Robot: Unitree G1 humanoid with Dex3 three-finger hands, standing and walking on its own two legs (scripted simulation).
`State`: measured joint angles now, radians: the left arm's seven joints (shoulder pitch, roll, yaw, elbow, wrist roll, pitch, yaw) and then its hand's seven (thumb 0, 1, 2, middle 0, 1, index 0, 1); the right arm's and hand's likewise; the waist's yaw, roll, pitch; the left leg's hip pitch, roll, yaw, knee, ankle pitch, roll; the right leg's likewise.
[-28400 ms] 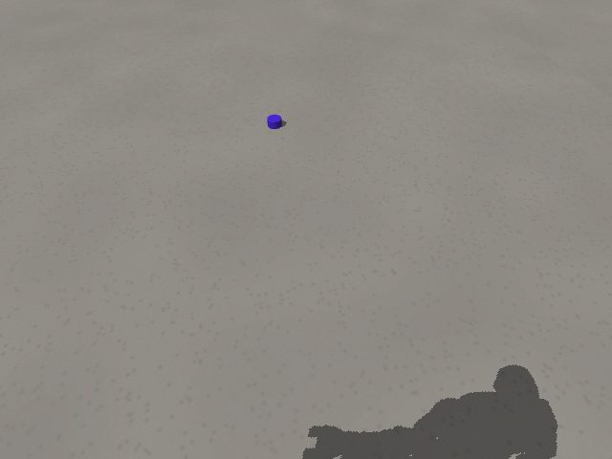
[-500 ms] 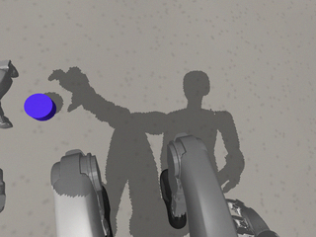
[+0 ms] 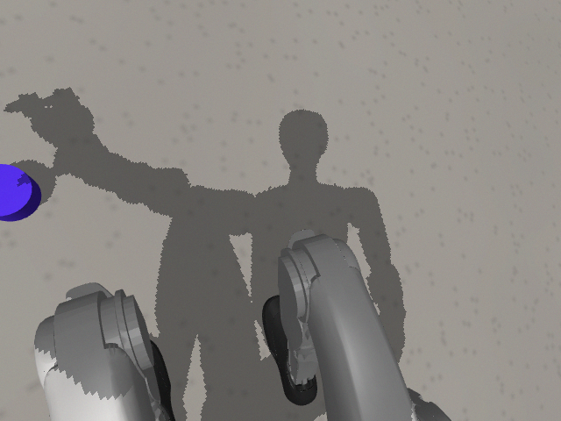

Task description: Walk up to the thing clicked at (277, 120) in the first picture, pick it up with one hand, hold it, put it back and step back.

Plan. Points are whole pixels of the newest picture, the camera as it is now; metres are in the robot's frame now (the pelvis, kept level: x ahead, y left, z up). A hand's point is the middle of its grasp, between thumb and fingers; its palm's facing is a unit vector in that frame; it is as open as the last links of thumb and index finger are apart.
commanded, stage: home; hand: left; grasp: from above
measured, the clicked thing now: (6, 193) +0.48 +0.33 -0.29
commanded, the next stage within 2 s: none
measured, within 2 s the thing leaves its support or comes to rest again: neither
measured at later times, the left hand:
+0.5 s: hand out of the picture +0.32 +0.30 +0.06, palm faces -0.20 -0.70 -0.68, open 7.8 cm
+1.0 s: hand out of the picture +0.24 +0.23 +0.27, palm faces +0.22 -0.94 -0.25, open 7.4 cm
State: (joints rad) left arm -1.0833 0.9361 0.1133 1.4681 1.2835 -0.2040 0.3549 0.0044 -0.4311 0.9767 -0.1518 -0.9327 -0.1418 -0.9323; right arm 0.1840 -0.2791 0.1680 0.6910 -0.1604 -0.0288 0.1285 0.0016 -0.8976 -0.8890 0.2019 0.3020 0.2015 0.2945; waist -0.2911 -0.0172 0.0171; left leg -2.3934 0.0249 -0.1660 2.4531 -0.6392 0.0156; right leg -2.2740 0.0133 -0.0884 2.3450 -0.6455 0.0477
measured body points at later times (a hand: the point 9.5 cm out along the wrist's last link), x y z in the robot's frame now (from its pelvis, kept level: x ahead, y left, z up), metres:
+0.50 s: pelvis +0.00 +0.00 +0.16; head +0.17 +0.06 +0.57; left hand +0.33 +0.33 +0.10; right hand +0.20 -0.26 +0.05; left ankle +0.08 +0.13 -0.28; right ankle +0.11 -0.13 -0.28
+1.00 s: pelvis +0.05 +0.00 +0.34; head +0.12 +0.03 +0.79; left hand +0.23 +0.28 +0.29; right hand +0.24 -0.21 +0.26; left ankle +0.08 +0.12 -0.28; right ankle +0.11 -0.13 -0.28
